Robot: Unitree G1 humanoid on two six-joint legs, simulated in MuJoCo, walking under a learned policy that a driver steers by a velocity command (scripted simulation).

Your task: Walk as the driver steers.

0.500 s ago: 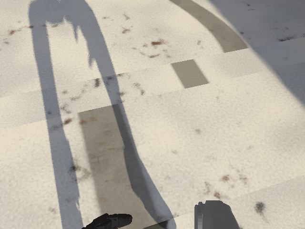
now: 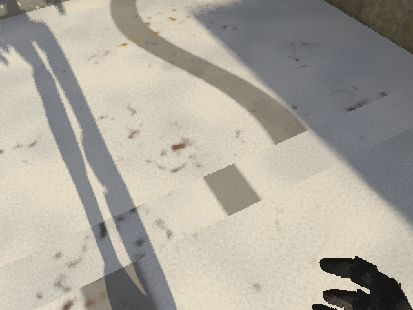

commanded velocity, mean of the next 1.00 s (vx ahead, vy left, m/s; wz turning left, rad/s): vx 0.50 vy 0.00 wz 0.29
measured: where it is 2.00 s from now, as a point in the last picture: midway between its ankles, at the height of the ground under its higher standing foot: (156, 220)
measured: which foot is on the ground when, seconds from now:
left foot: up 0.00-0.16, down 0.18-0.68, up 0.70-1.00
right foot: down 0.00-0.20, up 0.22-0.64, down 0.66-1.00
